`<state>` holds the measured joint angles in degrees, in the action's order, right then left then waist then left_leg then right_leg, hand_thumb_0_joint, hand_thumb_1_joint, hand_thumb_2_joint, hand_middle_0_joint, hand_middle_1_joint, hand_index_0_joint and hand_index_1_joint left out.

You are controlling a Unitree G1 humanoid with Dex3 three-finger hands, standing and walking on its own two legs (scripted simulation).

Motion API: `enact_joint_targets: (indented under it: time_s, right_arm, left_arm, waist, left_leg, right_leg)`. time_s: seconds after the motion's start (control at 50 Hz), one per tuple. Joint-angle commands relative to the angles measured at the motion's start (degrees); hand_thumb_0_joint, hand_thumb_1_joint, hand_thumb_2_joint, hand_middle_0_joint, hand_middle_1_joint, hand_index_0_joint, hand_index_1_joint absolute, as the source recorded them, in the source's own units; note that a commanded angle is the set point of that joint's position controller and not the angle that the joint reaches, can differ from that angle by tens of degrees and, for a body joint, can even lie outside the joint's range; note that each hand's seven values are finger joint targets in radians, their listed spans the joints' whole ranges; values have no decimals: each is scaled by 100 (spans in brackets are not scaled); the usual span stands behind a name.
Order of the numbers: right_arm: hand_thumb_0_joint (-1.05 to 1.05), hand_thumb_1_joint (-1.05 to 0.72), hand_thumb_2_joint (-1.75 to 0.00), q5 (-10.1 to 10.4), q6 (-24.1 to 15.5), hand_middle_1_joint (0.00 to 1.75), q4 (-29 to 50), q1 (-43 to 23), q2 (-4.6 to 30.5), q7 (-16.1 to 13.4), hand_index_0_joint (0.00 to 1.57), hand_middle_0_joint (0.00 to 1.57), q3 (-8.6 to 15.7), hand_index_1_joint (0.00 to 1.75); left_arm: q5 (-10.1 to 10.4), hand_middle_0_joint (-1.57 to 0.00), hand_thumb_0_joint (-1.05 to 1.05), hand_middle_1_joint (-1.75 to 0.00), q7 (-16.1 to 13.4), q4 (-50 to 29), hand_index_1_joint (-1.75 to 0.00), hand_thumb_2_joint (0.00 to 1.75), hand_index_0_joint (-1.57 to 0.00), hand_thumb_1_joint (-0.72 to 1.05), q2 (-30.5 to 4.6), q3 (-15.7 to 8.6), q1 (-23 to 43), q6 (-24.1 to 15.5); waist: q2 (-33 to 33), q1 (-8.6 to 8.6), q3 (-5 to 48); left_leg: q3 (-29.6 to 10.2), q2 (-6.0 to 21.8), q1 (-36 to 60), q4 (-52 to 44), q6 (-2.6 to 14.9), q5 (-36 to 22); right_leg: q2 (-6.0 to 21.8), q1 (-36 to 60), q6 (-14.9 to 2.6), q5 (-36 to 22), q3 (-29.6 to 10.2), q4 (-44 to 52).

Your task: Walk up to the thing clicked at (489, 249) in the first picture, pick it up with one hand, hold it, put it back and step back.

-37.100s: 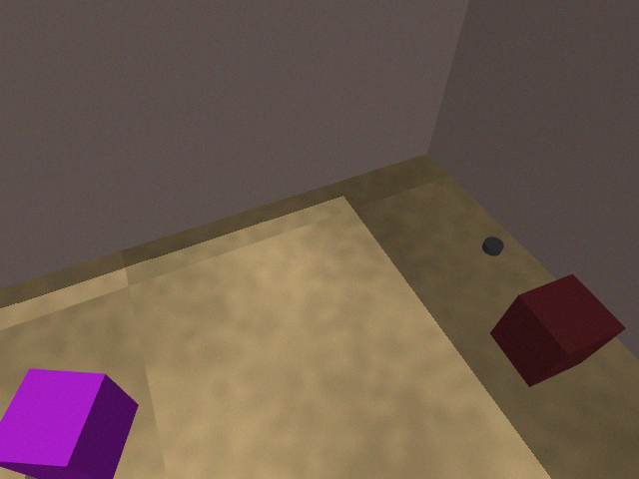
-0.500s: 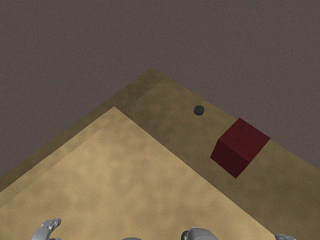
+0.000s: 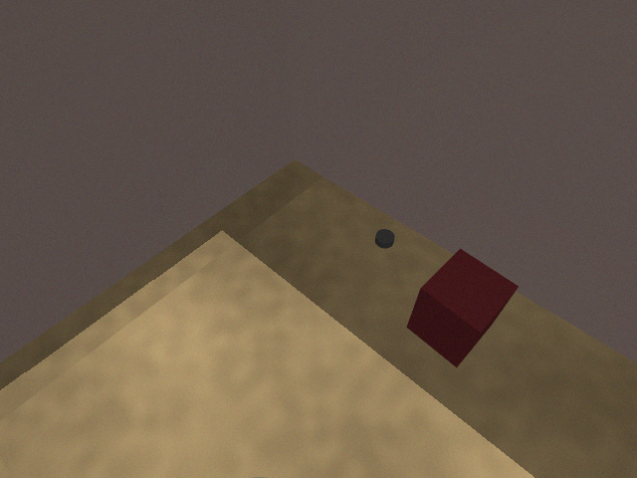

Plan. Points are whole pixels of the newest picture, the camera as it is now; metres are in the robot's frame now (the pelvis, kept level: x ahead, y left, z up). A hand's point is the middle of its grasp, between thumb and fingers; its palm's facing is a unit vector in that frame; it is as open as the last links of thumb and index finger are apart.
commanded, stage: step back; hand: right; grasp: from above
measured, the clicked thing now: (384, 238) +1.07 -0.26 -0.75
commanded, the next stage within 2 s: stand in 0.52 s
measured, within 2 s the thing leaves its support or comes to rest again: neither
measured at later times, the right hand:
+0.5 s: hand out of the picture +0.14 -0.25 -0.15, palm faces +0.05 +0.94 -0.34, open 7.4 cm
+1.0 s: hand out of the picture +0.13 -0.24 -0.14, palm faces +0.01 +0.94 -0.34, open 7.4 cm
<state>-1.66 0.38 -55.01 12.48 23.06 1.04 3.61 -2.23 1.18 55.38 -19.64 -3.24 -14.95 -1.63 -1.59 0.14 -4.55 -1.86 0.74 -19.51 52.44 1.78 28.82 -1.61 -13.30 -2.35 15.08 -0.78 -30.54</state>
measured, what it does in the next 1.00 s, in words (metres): steps on the spot: left foot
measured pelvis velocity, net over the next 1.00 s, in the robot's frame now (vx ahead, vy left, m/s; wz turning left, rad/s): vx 0.05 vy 0.01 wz -0.03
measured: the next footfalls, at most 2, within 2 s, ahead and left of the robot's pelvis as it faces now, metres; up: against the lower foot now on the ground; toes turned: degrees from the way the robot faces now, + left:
left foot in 0.16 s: +0.11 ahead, +0.14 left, +0.00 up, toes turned +1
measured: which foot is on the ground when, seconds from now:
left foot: up 0.00-0.14, down 0.16-1.00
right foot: down 0.00-1.00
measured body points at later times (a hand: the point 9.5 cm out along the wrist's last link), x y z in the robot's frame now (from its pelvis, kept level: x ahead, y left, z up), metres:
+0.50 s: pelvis +0.05 +0.01 +0.00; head +0.07 +0.01 +0.45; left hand +0.12 +0.31 -0.14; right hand +0.14 -0.30 -0.12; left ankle +0.07 +0.14 -0.73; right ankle +0.03 -0.12 -0.73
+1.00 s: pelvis +0.05 +0.01 +0.01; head +0.06 +0.02 +0.46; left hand +0.16 +0.31 -0.12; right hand +0.13 -0.29 -0.11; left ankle +0.07 +0.14 -0.73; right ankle +0.03 -0.12 -0.73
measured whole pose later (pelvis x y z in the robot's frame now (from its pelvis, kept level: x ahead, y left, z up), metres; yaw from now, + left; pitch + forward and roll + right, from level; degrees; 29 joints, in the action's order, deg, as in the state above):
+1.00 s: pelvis +0.05 +0.01 +0.01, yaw -1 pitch -3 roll +0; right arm -0.7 -1.1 -65.2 3.5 19.8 0.8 -0.1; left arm -0.3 0.1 63.8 -19.8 -0.2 -3.3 -1.1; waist 0.3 0.7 -3.8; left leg 1.8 2.0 -7.5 19.9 -1.2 9.5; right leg 0.5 -4.0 0.9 12.3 -1.4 -19.1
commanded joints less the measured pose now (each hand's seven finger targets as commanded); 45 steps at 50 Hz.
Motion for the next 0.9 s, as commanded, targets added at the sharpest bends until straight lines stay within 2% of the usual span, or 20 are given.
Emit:
enact_joint_targets:
  time_s: [0.0, 0.06, 0.12, 0.14, 0.16, 0.18, 0.2, 0.22, 0.26, 0.3, 0.34, 0.38, 0.4, 0.42, 0.44, 0.48, 0.56, 0.64, 0.76, 0.88]
  right_arm:
    - [0, -90, -90, 47, -197, 30, 391, -42, 1051, -5, 20, 20, 278, 30]
    - [0, -90, -90, 49, -231, 30, 326, -182, 895, -28, 20, 20, 266, 30]
    - [0, -90, -90, 65, -322, 30, 42, 273, 802, -150, 20, 20, 258, 30]
    - [0, -90, -90, 25, -345, 30, -10, 304, 1013, -199, 20, 20, 331, 30]
    - [0, -90, -90, -38, -372, 30, 34, 288, 1302, -239, 20, 20, 396, 30]
    - [0, -90, -90, -15, -370, 30, 170, -144, 1615, -235, 20, 20, 400, 30]
    - [0, -90, -90, -43, -345, 30, 332, -747, 1686, -205, 20, 20, 378, 30]
    - [0, -90, -90, -50, -324, 30, 421, -1084, 1554, -196, 20, 20, 348, 30]
    - [0, -90, -90, -21, -334, 30, 374, -1030, 1326, -187, 20, 20, 279, 30]
    - [0, -90, -90, -35, -333, 30, 242, -905, 1343, -170, 20, 20, 307, 30]
    - [0, -90, -90, -7, -314, 30, 216, -941, 1312, -155, 20, 20, 291, 30]
    - [0, -90, -90, 71, -259, 30, 228, -1077, 1092, -147, 20, 20, 223, 30]
    - [0, -90, -90, 113, -252, 30, 231, -1048, 921, -156, 20, 20, 175, 30]
    - [0, -90, -90, 177, -232, 30, 238, -877, 767, -162, 20, 20, 126, 30]
    - [0, -90, -90, 214, -213, 30, 107, -873, 851, -170, 20, 20, 138, 30]
    - [0, -90, -90, 155, -263, 30, -12, -998, 994, -201, 20, 20, 137, 30]
    - [0, -90, -90, 206, -208, 30, -248, -929, 730, -149, 20, 20, -14, 30]
    - [0, -90, -90, 166, -187, 30, -385, -1112, 842, -159, 20, 20, -53, 30]
    - [0, -90, -90, 133, -174, 30, -568, -1182, 870, -130, 20, 20, -118, 30]
    - [0, -90, -90, 117, -237, 30, -680, -1191, 925, -131, 20, 20, -133, 30]
  left_arm:
    - [20, -20, 0, -30, -111, -461, -30, 90, -20, 90, -1647, -414, 223, -200]
    - [-2, -20, 0, -30, -108, -499, -30, 90, -20, 90, -1542, -355, 284, -123]
    - [140, -20, 0, -30, -119, -575, -30, 90, -20, 90, -1278, -202, 741, 24]
    - [195, -20, 0, -30, -136, -591, -30, 90, -20, 90, -993, -95, 646, 42]
    - [244, -20, 0, -30, -161, -608, -30, 90, -20, 90, -772, -16, 485, 42]
    - [201, -20, 0, -30, -208, -541, -30, 90, -20, 90, -797, -24, 356, 112]
    - [165, -20, 0, -30, -222, -315, -30, 90, -20, 90, -1175, -156, 163, 173]
    - [170, -20, 0, -30, -202, -177, -30, 90, -20, 90, -1282, -195, 7, 171]
    - [171, -20, 0, -30, -165, -53, -30, 90, -20, 90, -1234, -155, 78, 139]
    - [139, -20, 0, -30, -151, 9, -30, 90, -20, 90, -1186, -137, 79, 115]
    - [140, -20, 0, -30, -157, 87, -30, 90, -20, 90, -1078, -85, 46, 52]
    - [87, -20, 0, -30, -208, 248, -30, 90, -20, 90, -1084, -126, -158, -26]
    - [39, -20, 0, -30, -236, 224, -30, 90, -20, 90, -1271, -191, -29, -61]
    - [20, -20, 0, -30, -256, 147, -30, 90, -20, 90, -1473, -219, 205, -97]
    - [103, -20, 0, -30, -226, 51, -30, 90, -20, 90, -1647, -217, 758, -85]
    - [139, -20, 0, -30, -199, 83, -30, 90, -20, 90, -1394, -146, 965, -52]
    - [156, -20, 0, -30, -223, 280, -30, 90, -20, 90, -1440, -56, 799, -165]
    - [189, -20, 0, -30, -233, 331, -30, 90, -20, 90, -1296, -8, 965, -116]
    - [203, -20, 0, -30, -213, 410, -30, 90, -20, 90, -1216, 38, 1281, -57]
    - [192, -20, 0, -30, -172, 527, -30, 90, -20, 90, -1219, 49, 1316, -59]
  waist:
    - [941, -13, 15]
    - [1167, -73, 189]
    - [959, 367, 506]
    - [496, 398, 675]
    - [-384, 344, 784]
    - [-716, 238, 622]
    - [-509, 74, 265]
    - [-574, -84, 54]
    - [-580, -33, -23]
    - [-769, 66, 109]
    - [-896, 24, 318]
    - [-652, -127, 683]
    - [-242, -71, 867]
    - [211, 110, 963]
    - [346, 255, 903]
    - [245, 194, 900]
    - [654, 66, 951]
    - [542, 3, 975]
    - [253, 31, 812]
    - [159, 2, 765]
  left_leg:
    - [28, 251, -743, -406, -33, -338]
    - [241, 89, 94, -1363, -115, -525]
    - [502, -144, 1449, -2930, -107, -1807]
    - [81, 112, 1968, -2892, -45, -2065]
    - [-1279, 1008, 2076, -3274, 220, -1976]
    - [-2387, 1985, 1064, -3841, 735, -610]
    - [-2568, 2242, -34, -3921, 1125, 364]
    - [-2303, 2079, -336, -3855, 1154, 375]
    - [-1478, 1549, -121, -3623, 796, -229]
    - [-1246, 1418, 73, -3496, 686, -414]
    - [-906, 1268, 462, -3119, 623, -1485]
    - [-486, 1112, 665, -2406, 341, -2900]
    - [-211, 874, 670, -1949, 123, -3316]
    - [21, 523, 512, -1666, -53, -2954]
    - [252, 269, 664, -1968, -115, -2062]
    - [138, 493, 1246, -2416, -58, -2580]
    - [22, 497, 1358, -2464, -70, -3270]
    - [21, 525, 1605, -2678, -58, -3472]
    - [-42, 633, 1698, -3167, -91, -2985]
    - [-89, 720, 1693, -3398, -97, -3023]
  right_leg:
    - [1346, 175, -823, 1232, -1799, 1587]
    - [1233, -202, -781, 224, -1372, 1221]
    - [881, -663, -356, -646, -686, 38]
    - [639, -1041, -131, -457, -606, -398]
    - [102, -1429, 115, 175, -524, -1126]
    - [-94, -1261, 204, 1627, -520, -1576]
    - [186, -610, 242, 1856, -575, -1976]
    - [312, -397, 248, 1682, -497, -1805]
    - [175, -546, 181, 1348, -485, -1479]
    - [180, -532, 197, 1087, -356, -1268]
    - [174, -287, 215, 849, -34, -282]
    - [250, 362, 200, -422, -150, 802]
    - [649, 519, 43, -1549, -722, 809]
    - [1206, 616, -168, -2387, -1324, 833]
    - [1252, 380, -411, -2324, -1264, 520]
    - [997, 102, -189, -2481, -751, 316]
    - [978, 684, 70, -3396, -746, 674]
    - [961, 812, 114, -3417, -599, 816]
    - [897, 663, 135, -1842, -547, 1270]
    - [876, 748, 168, -1706, -483, 1379]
